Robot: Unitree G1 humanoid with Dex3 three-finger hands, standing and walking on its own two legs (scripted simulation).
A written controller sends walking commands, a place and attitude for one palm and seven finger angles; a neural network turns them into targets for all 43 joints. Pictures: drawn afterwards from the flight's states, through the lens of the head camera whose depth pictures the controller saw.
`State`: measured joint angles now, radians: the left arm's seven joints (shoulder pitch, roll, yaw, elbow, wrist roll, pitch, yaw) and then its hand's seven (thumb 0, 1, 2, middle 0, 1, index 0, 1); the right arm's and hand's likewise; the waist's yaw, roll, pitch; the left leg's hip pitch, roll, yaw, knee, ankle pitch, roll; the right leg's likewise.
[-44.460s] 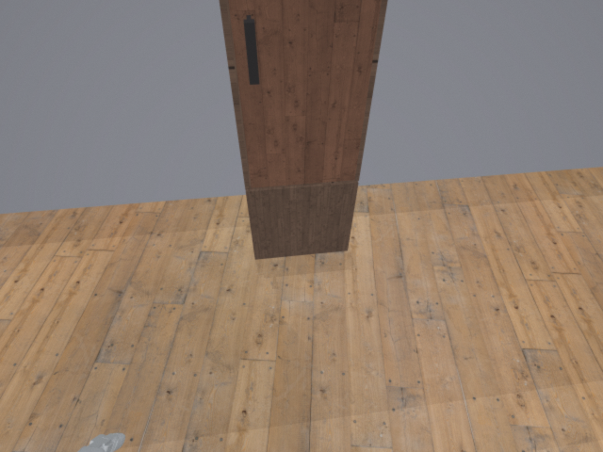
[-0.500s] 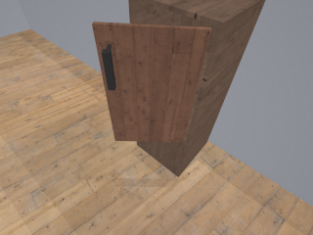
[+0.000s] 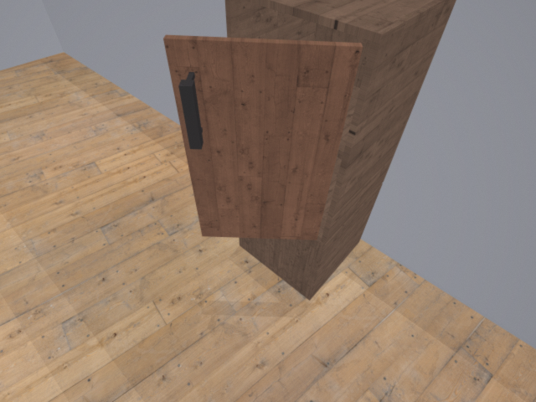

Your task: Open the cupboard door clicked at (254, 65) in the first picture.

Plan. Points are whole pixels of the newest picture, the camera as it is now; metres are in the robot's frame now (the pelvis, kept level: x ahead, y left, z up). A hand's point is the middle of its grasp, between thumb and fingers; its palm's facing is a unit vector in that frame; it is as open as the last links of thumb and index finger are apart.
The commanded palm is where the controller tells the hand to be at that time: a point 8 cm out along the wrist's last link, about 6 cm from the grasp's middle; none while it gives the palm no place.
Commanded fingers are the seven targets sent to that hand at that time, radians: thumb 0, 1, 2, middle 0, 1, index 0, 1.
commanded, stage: look again from close up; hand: left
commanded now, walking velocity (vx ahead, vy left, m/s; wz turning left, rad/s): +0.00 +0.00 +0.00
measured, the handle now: (193, 111) +0.62 +0.20 +0.12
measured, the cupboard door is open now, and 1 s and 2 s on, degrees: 40 40 40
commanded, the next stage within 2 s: raise the hand with hooked fingers in 0.58 s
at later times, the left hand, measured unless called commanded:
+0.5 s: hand out of the picture +0.04 +0.20 -0.18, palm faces +0.04 -0.98 -0.22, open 7.3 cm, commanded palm none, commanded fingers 0.00 0.90 0.90 -0.20 -0.30 -0.20 -0.30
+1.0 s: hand (137, 321) +0.23 +0.21 +0.00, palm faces +0.09 -1.00 -0.04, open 8.1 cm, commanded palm +0.15 +0.27 -0.03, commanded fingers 0.00 0.50 0.73 -0.23 -0.56 -0.23 -0.56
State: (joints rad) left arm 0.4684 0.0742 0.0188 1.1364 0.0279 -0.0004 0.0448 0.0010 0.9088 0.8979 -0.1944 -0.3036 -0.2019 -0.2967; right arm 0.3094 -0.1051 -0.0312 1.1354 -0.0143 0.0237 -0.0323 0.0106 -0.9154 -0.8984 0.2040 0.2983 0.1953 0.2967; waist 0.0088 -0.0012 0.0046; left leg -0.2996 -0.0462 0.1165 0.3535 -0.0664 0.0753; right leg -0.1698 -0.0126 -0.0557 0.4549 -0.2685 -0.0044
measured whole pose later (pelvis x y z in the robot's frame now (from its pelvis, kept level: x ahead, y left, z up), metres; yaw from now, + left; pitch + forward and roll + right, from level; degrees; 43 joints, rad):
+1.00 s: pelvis +0.01 +0.00 -0.05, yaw +4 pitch +6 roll -1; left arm 0.29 0.24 0.19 0.19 -0.27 -0.46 -0.25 0.00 0.73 0.82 -0.21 -0.42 -0.21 -0.42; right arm 0.19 -0.25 -0.01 0.61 0.03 -0.22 -0.02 0.01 -0.90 -0.90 0.21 0.30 0.20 0.30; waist -0.03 0.00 -0.13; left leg -0.69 -0.06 0.07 0.90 -0.33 0.07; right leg -0.61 0.03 -0.04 0.93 -0.43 -0.04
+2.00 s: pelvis +0.04 +0.00 -0.02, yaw +5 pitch +2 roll -3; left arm 0.07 0.44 0.37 0.14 -0.37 -0.08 -0.42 -0.01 -0.42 0.33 -0.29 -1.15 -0.30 -1.15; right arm 0.25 -0.27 0.07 0.56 0.08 -0.22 -0.10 0.01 -0.90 -0.90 0.21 0.30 0.20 0.30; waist 0.02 0.05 -0.06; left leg -0.46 -0.05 0.01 0.72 -0.30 0.09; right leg -0.34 0.06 -0.08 0.66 -0.36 -0.04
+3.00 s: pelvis +0.04 -0.01 -0.01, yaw +6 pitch +0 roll -2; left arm -0.16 0.48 0.41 0.33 -0.34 0.01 -0.48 -0.01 -0.50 0.30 -0.30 -1.20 -0.30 -1.20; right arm 0.24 -0.28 0.07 0.59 0.09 -0.18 -0.11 0.01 -0.90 -0.90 0.21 0.30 0.20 0.30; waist 0.03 0.04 -0.03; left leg -0.36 -0.05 0.01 0.59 -0.24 0.08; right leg -0.24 0.06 -0.08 0.54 -0.31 -0.06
